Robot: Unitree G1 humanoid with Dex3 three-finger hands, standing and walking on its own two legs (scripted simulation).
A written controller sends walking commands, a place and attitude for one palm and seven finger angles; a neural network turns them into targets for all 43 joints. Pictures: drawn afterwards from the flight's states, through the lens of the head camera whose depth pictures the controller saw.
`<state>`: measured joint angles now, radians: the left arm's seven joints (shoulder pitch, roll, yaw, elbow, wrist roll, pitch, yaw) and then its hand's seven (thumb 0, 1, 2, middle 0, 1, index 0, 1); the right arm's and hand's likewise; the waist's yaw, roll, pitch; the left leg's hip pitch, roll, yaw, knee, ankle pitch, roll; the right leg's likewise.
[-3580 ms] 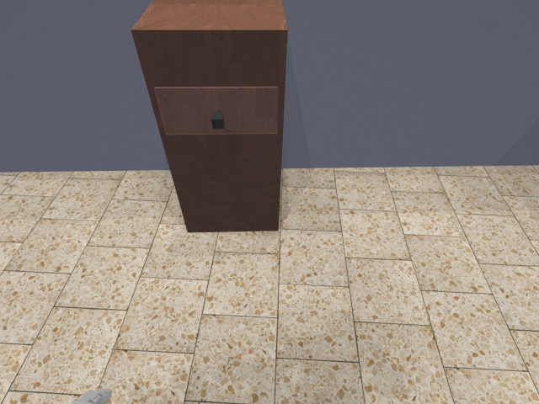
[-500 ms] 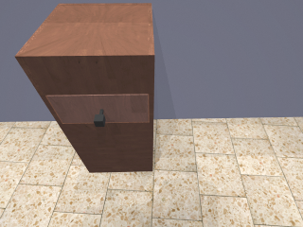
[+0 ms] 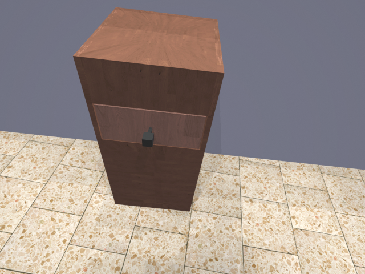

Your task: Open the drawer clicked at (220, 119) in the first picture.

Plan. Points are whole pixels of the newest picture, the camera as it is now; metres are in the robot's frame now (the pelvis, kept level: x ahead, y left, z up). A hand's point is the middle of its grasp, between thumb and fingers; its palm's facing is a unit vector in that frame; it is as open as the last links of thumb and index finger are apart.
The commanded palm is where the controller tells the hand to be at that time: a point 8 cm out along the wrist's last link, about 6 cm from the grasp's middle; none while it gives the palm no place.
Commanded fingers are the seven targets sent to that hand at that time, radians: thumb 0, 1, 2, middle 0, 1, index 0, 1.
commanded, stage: come to a stop and stand still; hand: left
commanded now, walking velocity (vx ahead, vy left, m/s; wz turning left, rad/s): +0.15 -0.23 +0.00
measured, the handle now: (149, 135) +0.58 +0.15 -0.11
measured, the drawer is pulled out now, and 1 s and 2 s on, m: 0.00 0.00 0.00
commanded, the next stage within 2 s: look again from close up in 0.94 s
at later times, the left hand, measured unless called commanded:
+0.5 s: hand out of the picture +0.02 +0.12 -0.16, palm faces -0.01 -0.97 -0.24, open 7.2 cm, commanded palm none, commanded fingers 0.00 0.90 0.90 -0.20 -0.30 -0.20 -0.30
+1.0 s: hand out of the picture -0.04 +0.06 -0.17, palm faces +0.08 -0.99 -0.15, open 7.3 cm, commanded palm none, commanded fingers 0.00 0.90 0.90 -0.20 -0.30 -0.20 -0.30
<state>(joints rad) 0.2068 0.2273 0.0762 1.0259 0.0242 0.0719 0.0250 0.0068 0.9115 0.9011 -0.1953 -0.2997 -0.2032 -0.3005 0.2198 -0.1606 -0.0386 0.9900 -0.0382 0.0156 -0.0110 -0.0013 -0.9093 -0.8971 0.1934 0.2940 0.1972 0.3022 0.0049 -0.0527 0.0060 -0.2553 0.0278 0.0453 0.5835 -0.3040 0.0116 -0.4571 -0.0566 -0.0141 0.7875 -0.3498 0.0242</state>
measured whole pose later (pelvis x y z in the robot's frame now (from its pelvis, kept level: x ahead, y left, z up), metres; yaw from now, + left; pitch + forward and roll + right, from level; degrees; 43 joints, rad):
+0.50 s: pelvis -0.01 -0.06 +0.01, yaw -1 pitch -1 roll +1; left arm 0.26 0.14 0.03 1.12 0.02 0.01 0.03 0.02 0.95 0.90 -0.20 -0.30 -0.20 -0.30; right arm 0.37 -0.15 -0.03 1.16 -0.02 0.03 -0.03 0.00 -0.91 -0.90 0.20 0.29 0.20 0.30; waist -0.04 0.04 0.00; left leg -0.24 0.08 0.05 0.51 -0.30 -0.02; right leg -0.17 0.01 -0.06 0.46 -0.28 -0.05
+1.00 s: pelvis +0.00 -0.09 +0.01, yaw +0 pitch -2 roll +0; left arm 0.34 0.08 0.01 1.16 0.00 0.00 0.04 0.01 0.91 0.90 -0.20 -0.30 -0.20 -0.30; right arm 0.27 -0.14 -0.01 1.15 -0.02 0.02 -0.05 0.00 -0.91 -0.90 0.19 0.29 0.20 0.30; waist 0.01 0.02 0.04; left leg -0.16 0.11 0.02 0.41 -0.22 -0.07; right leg -0.09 0.07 -0.10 0.38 -0.27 -0.08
